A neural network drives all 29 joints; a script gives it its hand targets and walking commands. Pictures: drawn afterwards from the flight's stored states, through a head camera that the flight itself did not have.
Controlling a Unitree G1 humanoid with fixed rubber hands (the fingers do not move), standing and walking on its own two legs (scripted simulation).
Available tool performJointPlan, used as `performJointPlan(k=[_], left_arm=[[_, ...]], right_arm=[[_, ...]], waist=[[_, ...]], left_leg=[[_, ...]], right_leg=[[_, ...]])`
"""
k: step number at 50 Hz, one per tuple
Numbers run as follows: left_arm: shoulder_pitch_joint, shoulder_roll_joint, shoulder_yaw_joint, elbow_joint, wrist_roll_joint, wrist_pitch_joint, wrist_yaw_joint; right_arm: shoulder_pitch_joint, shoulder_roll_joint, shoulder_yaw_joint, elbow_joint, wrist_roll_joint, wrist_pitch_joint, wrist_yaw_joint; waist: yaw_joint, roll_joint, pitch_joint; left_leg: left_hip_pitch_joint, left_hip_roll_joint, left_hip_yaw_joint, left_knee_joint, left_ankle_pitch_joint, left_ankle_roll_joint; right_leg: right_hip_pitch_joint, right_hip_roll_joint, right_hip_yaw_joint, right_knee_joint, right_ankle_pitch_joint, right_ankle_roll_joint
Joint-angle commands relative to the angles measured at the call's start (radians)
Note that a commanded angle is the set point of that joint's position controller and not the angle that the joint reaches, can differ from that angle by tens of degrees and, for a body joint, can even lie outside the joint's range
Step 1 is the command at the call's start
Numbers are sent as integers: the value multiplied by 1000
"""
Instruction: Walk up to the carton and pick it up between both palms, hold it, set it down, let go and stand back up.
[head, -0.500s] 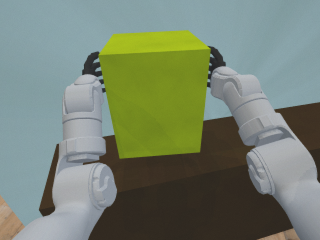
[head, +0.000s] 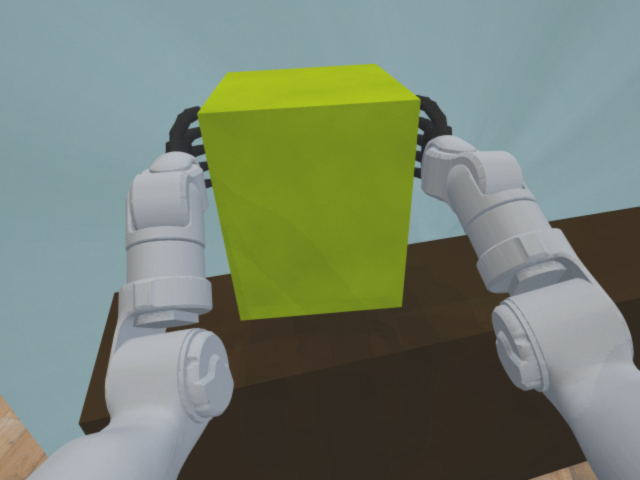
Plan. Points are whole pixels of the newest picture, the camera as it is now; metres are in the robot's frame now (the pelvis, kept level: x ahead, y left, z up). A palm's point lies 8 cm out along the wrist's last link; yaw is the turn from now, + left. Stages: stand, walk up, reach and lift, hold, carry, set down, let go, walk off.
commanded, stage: hold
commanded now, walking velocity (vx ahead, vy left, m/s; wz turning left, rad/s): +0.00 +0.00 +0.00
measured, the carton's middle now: (311, 185) +0.40 +0.00 +0.25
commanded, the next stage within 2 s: set down in 0.20 s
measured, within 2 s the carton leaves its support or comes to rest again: neither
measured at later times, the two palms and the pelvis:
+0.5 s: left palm (168, 162) +0.37 +0.16 +0.31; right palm (422, 151) +0.37 -0.13 +0.31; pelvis -0.01 +0.00 +0.00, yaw +0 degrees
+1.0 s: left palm (181, 198) +0.41 +0.17 +0.24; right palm (400, 196) +0.41 -0.12 +0.23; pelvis +0.01 +0.01 +0.00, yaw +1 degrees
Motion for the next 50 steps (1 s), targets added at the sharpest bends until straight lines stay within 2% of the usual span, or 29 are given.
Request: performJointPlan(k=[1,2,3,7,8,10,12,13,14,17,18,20,22,23,27,29,30,31,34,35,36,38,39,43,44,46,47,48,50], left_arm=[[-825,-621,-400,-156,-210,-79,-116],[-829,-601,-400,-160,-206,-79,-111],[-799,-605,-374,-136,-208,-78,-112],[-795,-604,-361,-115,-194,-74,-116],[-821,-595,-373,-146,-194,-79,-113],[-802,-596,-337,-79,-184,-78,-114],[-790,-577,-367,-155,-220,-81,-105],[-806,-550,-345,-123,-201,-90,-105],[-793,-588,-383,-171,-227,-100,-103],[-796,-568,-331,-61,-204,-127,-124],[-814,-551,-299,-11,-181,-135,-134],[-837,-569,-326,-39,-183,-176,-148],[-855,-559,-296,50,-159,-213,-165],[-861,-564,-292,43,-153,-239,-165],[-807,-549,-245,144,-92,-285,-172],[-779,-546,-246,164,-77,-299,-185],[-772,-521,-218,183,-58,-303,-187],[-767,-527,-235,175,-58,-309,-190],[-720,-546,-241,173,-40,-310,-190],[-670,-577,-266,131,-46,-310,-188],[-681,-582,-291,99,-48,-318,-184],[-678,-629,-354,39,-67,-325,-174],[-661,-620,-370,30,-70,-324,-171],[-639,-632,-393,-15,-72,-325,-177],[-650,-626,-409,-35,-77,-327,-177],[-651,-665,-458,-101,-100,-334,-169],[-606,-692,-489,-96,-109,-335,-167],[-604,-697,-501,-135,-115,-339,-169],[-579,-679,-499,-130,-100,-336,-164]], right_arm=[[-842,715,154,-331,142,-23,122],[-795,701,131,-272,128,-15,123],[-827,712,170,-336,144,-24,122],[-854,724,178,-335,147,-26,119],[-849,732,180,-318,147,-26,120],[-867,739,171,-310,141,-30,125],[-823,743,223,-381,154,-30,125],[-813,731,195,-335,122,-30,124],[-795,749,210,-384,135,-44,123],[-858,733,163,-344,86,-81,132],[-834,728,122,-258,51,-79,136],[-786,734,72,-208,20,-121,151],[-857,688,12,-200,-49,-177,157],[-855,703,8,-182,-71,-211,162],[-870,670,-11,-119,-133,-292,170],[-852,642,-34,-100,-177,-321,170],[-846,630,-62,-60,-187,-333,175],[-821,621,-70,-63,-195,-351,177],[-791,599,-84,-53,-218,-390,174],[-814,599,-36,-135,-197,-413,171],[-820,600,-28,-166,-200,-429,170],[-843,613,25,-230,-167,-452,169],[-818,605,34,-219,-166,-454,167],[-807,663,104,-281,-143,-455,165],[-793,666,101,-279,-148,-452,161],[-825,692,160,-375,-109,-471,161],[-725,693,124,-384,-140,-478,163],[-735,684,133,-413,-144,-486,166],[-708,682,151,-414,-146,-482,167]], waist=[[-39,64,-333],[-39,58,-286],[-22,26,-316],[8,39,-300],[-8,43,-321],[20,23,-251],[28,19,-352],[22,7,-285],[15,7,-369],[21,-6,-285],[10,-19,-197],[-2,26,-207],[-20,23,-160],[2,24,-186],[24,7,-192],[4,-1,-183],[23,2,-171],[-5,19,-175],[-15,56,-141],[6,40,-197],[-11,55,-246],[-3,86,-306],[-18,91,-273],[-8,81,-279],[-31,56,-271],[0,82,-379],[-73,107,-335],[-50,112,-368],[-44,108,-342]], left_leg=[[151,-100,3,-19,298,-46],[141,-99,3,-22,304,-42],[140,-101,4,-13,312,-32],[127,-115,19,-31,275,-26],[138,-111,18,-26,270,-19],[96,-101,18,-41,232,-14],[134,-113,14,-50,318,10],[106,-115,19,-56,299,11],[144,-116,12,-57,336,7],[117,-113,12,-87,234,16],[102,-117,22,-105,162,21],[125,-106,16,-118,164,16],[96,-96,23,-134,32,19],[111,-99,32,-132,90,23],[158,-100,47,-130,159,18],[186,-102,50,-134,158,15],[169,-101,65,-130,165,13],[198,-102,66,-134,176,9],[226,-92,65,-105,291,-9],[267,-97,72,-78,391,-25],[295,-99,72,-61,437,-35],[324,-102,68,-21,552,-58],[320,-105,69,-10,570,-63],[292,-119,71,-9,546,-49],[284,-120,69,-14,544,-46],[311,-122,73,0,601,-50],[391,-98,44,23,660,-68],[409,-102,40,41,701,-71],[419,-100,38,41,690,-68]], right_leg=[[12,94,37,-18,222,43],[-9,94,33,-21,223,44],[40,86,40,-11,253,48],[25,79,42,-12,245,59],[21,74,45,-8,238,57],[-8,85,40,-22,181,57],[86,78,54,-12,262,46],[64,70,55,-25,259,53],[89,72,55,-20,297,52],[44,60,54,-42,175,49],[3,55,50,-61,105,43],[-12,50,52,-63,88,32],[-25,44,41,-76,-24,32],[-8,48,37,-67,10,31],[60,59,16,-66,54,32],[49,57,6,-70,44,33],[76,58,3,-71,32,28],[69,58,-6,-72,31,26],[70,64,-16,-77,92,17],[111,74,-28,-64,168,22],[116,75,-31,-59,199,19],[128,87,-39,-49,272,16],[132,82,-33,-50,278,18],[167,66,-19,-37,358,35],[167,67,-21,-30,382,41],[197,68,-22,-12,434,47],[119,73,-49,-11,444,42],[115,71,-53,-13,440,39],[102,73,-53,-17,433,37]])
